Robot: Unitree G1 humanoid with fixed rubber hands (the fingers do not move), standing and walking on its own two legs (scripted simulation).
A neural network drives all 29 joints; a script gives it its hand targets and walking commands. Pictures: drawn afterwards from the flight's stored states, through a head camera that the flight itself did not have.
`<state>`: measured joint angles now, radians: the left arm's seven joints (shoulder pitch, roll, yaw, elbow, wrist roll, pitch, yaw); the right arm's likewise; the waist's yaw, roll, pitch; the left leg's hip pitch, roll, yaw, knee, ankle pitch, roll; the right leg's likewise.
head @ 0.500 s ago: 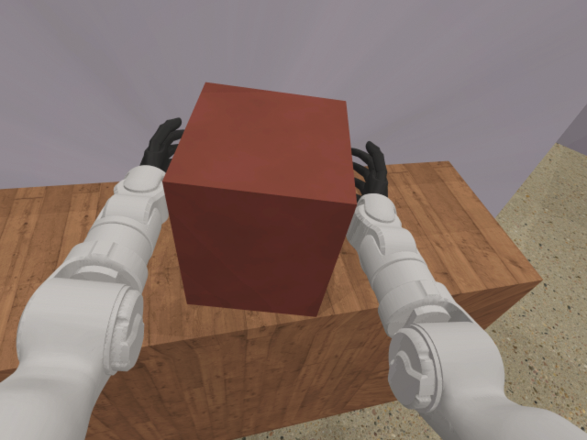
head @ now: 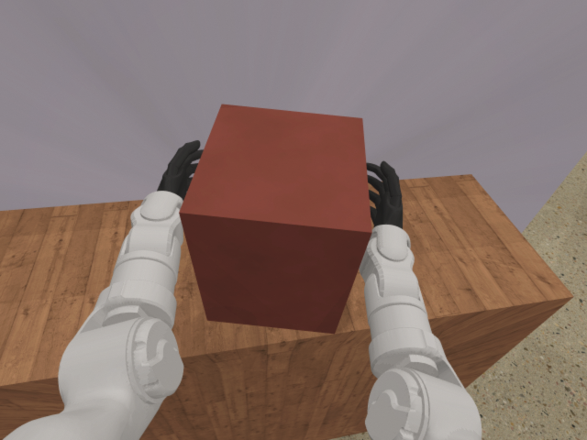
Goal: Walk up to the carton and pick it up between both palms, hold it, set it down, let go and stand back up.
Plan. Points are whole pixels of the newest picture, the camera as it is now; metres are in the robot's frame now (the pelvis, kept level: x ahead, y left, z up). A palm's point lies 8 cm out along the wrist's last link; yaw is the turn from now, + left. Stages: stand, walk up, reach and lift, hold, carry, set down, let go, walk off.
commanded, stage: reach and lift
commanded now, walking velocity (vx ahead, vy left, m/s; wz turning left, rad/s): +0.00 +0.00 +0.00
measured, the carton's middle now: (280, 224) +0.41 -0.05 +0.09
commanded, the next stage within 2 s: none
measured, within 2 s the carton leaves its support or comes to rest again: leaves its support in 1.10 s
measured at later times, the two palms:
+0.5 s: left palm (177, 198) +0.44 +0.09 +0.13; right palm (385, 227) +0.36 -0.19 +0.11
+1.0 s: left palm (175, 200) +0.43 +0.09 +0.13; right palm (385, 228) +0.36 -0.19 +0.12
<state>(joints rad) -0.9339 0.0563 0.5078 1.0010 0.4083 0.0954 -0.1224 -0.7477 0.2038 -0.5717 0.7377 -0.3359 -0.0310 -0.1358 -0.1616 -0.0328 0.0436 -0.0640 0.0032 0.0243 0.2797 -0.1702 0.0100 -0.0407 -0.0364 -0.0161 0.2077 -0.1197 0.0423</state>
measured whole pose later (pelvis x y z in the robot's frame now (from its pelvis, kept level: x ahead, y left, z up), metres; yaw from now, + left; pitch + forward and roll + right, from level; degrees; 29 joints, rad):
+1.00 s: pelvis +0.00 -0.01 +0.00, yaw +0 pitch -2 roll -1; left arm -0.86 0.03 0.36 0.83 0.39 0.16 -0.09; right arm -0.69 0.14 -0.47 0.85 -0.20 -0.24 -0.17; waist -0.13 -0.07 0.04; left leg -0.09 0.03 0.04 0.29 -0.17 0.00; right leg -0.06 -0.03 -0.07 0.21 -0.11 0.02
